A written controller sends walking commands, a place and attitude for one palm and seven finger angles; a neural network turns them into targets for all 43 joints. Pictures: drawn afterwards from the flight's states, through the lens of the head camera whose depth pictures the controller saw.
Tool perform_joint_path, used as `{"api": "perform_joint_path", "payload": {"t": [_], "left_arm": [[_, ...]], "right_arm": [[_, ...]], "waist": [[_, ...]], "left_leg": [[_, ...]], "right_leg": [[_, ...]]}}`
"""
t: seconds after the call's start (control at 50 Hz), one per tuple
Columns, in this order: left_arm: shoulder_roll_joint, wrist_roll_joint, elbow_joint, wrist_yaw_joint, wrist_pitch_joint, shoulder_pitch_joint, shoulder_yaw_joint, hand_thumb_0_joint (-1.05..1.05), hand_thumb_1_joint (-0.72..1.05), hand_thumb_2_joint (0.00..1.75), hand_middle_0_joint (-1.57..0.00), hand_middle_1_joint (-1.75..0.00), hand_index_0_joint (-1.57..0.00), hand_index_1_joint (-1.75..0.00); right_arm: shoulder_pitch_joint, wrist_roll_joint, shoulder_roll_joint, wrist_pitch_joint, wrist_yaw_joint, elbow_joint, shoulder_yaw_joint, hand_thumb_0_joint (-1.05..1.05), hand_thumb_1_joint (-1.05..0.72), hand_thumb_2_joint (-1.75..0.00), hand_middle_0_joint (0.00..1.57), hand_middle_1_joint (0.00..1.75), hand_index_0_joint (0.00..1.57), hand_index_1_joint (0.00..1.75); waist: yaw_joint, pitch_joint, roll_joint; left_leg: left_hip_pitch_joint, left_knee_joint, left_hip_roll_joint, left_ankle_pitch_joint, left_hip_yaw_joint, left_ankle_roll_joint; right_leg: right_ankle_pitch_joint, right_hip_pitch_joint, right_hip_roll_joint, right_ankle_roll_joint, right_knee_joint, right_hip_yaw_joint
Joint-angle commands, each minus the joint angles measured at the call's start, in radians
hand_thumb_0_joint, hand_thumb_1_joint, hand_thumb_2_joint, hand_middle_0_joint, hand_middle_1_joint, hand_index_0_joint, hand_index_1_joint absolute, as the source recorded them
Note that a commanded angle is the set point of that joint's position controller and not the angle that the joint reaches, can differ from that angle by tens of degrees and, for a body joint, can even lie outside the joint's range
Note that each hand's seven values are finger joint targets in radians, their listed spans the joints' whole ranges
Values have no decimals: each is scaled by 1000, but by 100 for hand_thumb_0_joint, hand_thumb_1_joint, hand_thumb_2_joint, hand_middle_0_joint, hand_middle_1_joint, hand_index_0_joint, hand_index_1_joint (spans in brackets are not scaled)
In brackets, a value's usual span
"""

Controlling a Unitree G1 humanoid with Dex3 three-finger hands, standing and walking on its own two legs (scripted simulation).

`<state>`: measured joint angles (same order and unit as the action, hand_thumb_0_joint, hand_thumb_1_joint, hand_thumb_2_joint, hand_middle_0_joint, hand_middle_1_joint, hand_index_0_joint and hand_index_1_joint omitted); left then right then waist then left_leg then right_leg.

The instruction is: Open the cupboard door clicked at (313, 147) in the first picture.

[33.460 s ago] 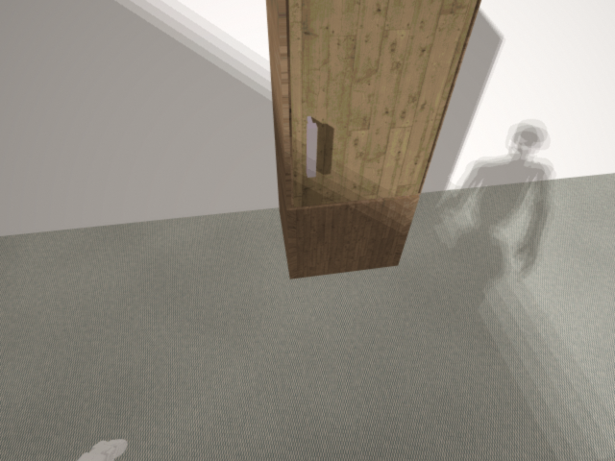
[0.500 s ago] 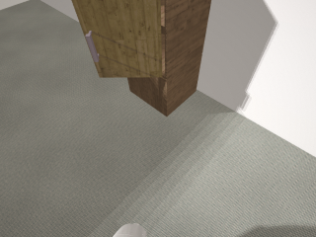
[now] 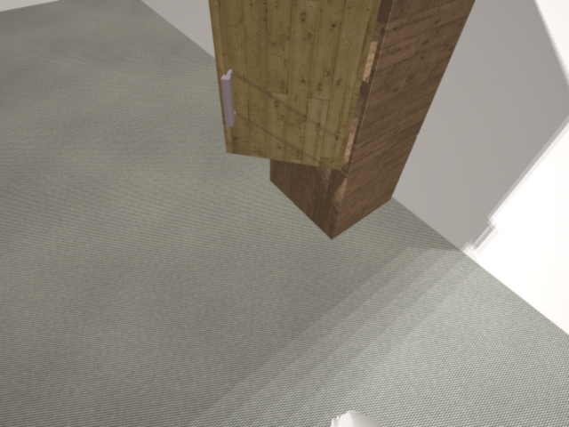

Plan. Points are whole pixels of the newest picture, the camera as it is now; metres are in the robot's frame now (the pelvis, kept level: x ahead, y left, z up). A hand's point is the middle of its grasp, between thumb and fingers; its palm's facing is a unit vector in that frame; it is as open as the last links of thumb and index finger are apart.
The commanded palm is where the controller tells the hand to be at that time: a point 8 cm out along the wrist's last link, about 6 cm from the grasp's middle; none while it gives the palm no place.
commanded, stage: take the last steps up to it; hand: left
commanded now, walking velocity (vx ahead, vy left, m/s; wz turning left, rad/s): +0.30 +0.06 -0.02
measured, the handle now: (230, 98) +0.97 +0.24 -0.11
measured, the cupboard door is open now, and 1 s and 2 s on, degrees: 41 41 41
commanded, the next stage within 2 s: come to a stop and stand still in 0.92 s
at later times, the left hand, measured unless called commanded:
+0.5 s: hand (190, 388) +0.20 +0.17 -0.16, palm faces +0.09 -0.97 -0.22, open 7.1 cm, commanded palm none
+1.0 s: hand (175, 286) +0.38 +0.25 -0.17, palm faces +0.04 -0.98 -0.17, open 7.3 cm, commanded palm none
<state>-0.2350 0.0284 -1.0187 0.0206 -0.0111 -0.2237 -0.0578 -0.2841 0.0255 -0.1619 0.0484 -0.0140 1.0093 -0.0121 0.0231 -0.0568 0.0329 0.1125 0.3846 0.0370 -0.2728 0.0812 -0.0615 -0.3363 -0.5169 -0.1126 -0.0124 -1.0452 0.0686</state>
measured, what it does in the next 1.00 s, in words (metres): walks ahead: right foot, then left foot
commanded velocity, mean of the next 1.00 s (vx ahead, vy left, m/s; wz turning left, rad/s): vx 0.25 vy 0.06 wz -0.01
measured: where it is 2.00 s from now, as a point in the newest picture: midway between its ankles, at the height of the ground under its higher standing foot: (271, 379)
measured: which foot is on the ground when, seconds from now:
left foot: down 0.00-0.22, up 0.24-0.70, down 0.72-1.00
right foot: up 0.00-0.20, down 0.22-0.72, up 0.74-1.00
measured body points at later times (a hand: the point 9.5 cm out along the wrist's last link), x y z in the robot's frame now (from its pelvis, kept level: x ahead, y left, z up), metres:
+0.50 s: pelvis +0.16 -0.02 +0.01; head +0.18 -0.03 +0.46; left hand +0.19 +0.22 -0.14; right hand +0.19 -0.26 -0.15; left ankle +0.22 +0.14 -0.69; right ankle +0.16 -0.10 -0.74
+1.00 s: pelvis +0.32 +0.07 +0.00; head +0.36 +0.08 +0.45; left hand +0.38 +0.30 -0.16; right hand +0.36 -0.17 -0.14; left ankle +0.32 +0.14 -0.74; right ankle +0.37 -0.06 -0.69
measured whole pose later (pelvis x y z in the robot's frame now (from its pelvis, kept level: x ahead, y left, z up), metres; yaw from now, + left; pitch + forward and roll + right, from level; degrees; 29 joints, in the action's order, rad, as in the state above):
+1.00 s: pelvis +0.32 +0.07 +0.00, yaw +0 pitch +0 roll +0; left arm -0.18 0.03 -1.03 0.00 0.01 -0.19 -0.05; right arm -0.25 0.03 -0.18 0.06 -0.03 1.04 -0.03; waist 0.02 -0.07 0.03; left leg 0.16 0.38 0.03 -0.22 0.16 -0.08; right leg -0.31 -0.50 -0.09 0.00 -0.90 0.07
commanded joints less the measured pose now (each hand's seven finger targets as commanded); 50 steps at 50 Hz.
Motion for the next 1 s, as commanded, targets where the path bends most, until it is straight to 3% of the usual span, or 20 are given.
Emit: {"api": "perform_joint_path", "payload": {"t": [0.0,0.1,0.14,0.16,0.18,0.2,0.22,0.24,0.26,0.34,0.44,0.58,0.64,0.66,0.68,0.7,0.74,0.82,0.9,0.98], "left_arm": [[-17,-5,93,5,27,84,9,0,90,90,-20,-30,-20,-30],[-13,-6,129,5,33,172,10,0,90,90,-20,-30,-20,-30],[-30,-4,109,5,37,92,-2,0,90,90,-20,-30,-20,-30],[-57,-3,72,3,45,-25,-15,0,90,90,-20,-30,-20,-30],[-128,2,30,-5,57,-169,-36,0,90,90,-20,-30,-20,-30],[-211,-4,2,-12,59,-279,-57,0,90,90,-20,-30,-20,-30],[-206,-19,15,-24,51,-247,-55,0,90,90,-20,-30,-20,-30],[-154,-19,42,-31,50,-152,-44,0,90,90,-20,-30,-20,-30],[-115,-18,60,-34,50,-82,-33,0,90,90,-20,-30,-20,-30],[-44,-14,58,-30,80,-39,-18,0,90,90,-20,-30,-20,-30],[-49,-10,1,-23,99,-121,-23,0,90,90,-20,-30,-20,-30],[-87,-4,-51,-22,92,-170,-21,0,90,90,-20,-30,-20,-30],[-95,-8,-54,-23,82,-146,-23,0,90,90,-20,-30,-20,-30],[-76,-9,-48,-21,79,-142,-17,0,90,90,-20,-30,-20,-30],[-26,-13,-28,-17,76,-166,-8,0,90,90,-20,-30,-20,-30],[-6,-15,4,-18,78,-142,6,0,90,90,-20,-30,-20,-30],[-9,-9,20,-22,73,-63,3,0,90,90,-20,-30,-20,-30],[17,-3,-14,-11,42,-113,3,0,90,90,-20,-30,-20,-30],[41,-3,11,-12,28,-71,4,0,90,90,-20,-30,-20,-30],[33,-4,43,-11,26,11,10,0,90,90,-20,-30,-20,-30]], "right_arm": [[-120,-4,-159,19,-10,12,-33,0,-90,-90,20,30,20,30],[-169,3,-147,15,-10,63,-30,0,-90,-90,20,30,20,30],[-160,0,-142,14,-11,75,-27,0,-90,-90,20,30,20,30],[-143,-6,-139,15,-10,75,-27,0,-90,-90,20,30,20,30],[-136,-18,-117,19,-5,60,-28,0,-90,-90,20,30,20,30],[-157,-24,-93,20,-3,35,-28,0,-90,-90,20,30,20,30],[-107,-18,-135,6,1,16,-38,0,-90,-90,20,30,20,30],[-60,-16,-127,0,1,25,-45,0,-90,-90,20,30,20,30],[-32,-10,-99,-5,6,25,-44,0,-90,-90,20,30,20,30],[-104,2,-29,-36,24,55,-39,0,-90,-90,20,30,20,30],[8,0,-14,-30,37,6,-43,0,-90,-90,20,30,20,30],[178,-3,-48,-14,52,-73,-44,0,-90,-90,20,30,20,30],[88,0,-74,-1,43,-44,-46,0,-90,-90,20,30,20,30],[-22,2,-120,7,33,-11,-55,0,-90,-90,20,30,20,30],[-152,13,-221,15,18,16,-79,0,-90,-90,20,30,20,30],[-237,8,-276,5,4,27,-86,0,-90,-90,20,30,20,30],[-145,5,-216,2,-9,4,-67,0,-90,-90,20,30,20,30],[-13,-3,-132,23,-17,-19,-31,0,-90,-90,20,30,20,30],[-35,1,-115,25,-17,-2,-36,0,-90,-90,20,30,20,30],[-61,5,-130,19,-17,22,-32,0,-90,-90,20,30,20,30]], "waist": [[-37,2,-115],[-50,-45,-105],[-5,-24,-70],[53,18,-28],[107,102,100],[121,187,278],[108,112,183],[76,21,99],[46,-44,94],[-31,8,70],[3,13,24],[31,-32,121],[-32,-7,63],[-79,43,-18],[-121,143,-221],[-141,195,-317],[-106,107,-148],[-18,43,-139],[-10,45,-115],[-25,29,-125]], "left_leg": [[-83,-168,-256,400,-156,-129],[-56,-131,-272,398,-145,-116],[19,-30,-246,393,-120,-90],[100,113,-200,366,-88,-59],[276,343,-116,225,-24,-11],[457,642,4,-291,31,35],[496,795,-54,-335,-70,30],[513,828,-103,-234,-114,30],[507,809,-131,-156,-116,39],[369,664,-156,2,-65,78],[430,443,-141,70,-20,105],[379,244,-110,50,2,88],[118,88,-57,91,51,68],[-68,49,-79,81,16,47],[-260,21,-289,92,-244,-32],[-322,-78,-444,159,-449,-133],[-155,-99,-433,206,-378,-162],[41,-156,-336,292,-185,-107],[43,-165,-304,373,-103,-115],[23,-141,-300,425,-100,-116]], "right_leg": [[69,-54,7,-3,162,12],[71,60,46,19,352,40],[128,248,77,33,451,52],[160,439,74,47,512,25],[120,683,-73,107,571,-171],[91,813,-343,228,732,-530],[-41,686,-390,263,827,-584],[-204,530,-346,241,871,-528],[-202,400,-309,213,889,-444],[11,264,-200,157,920,-162],[197,397,-179,175,906,-120],[256,440,-209,157,848,-106],[296,334,-159,116,707,-43],[312,243,-108,89,531,0],[68,62,9,39,274,83],[-256,-68,86,21,-5,73],[-185,-132,18,35,-186,-30],[-26,-27,-15,12,-105,-47],[38,23,0,7,88,-20],[48,86,29,16,259,3]]}}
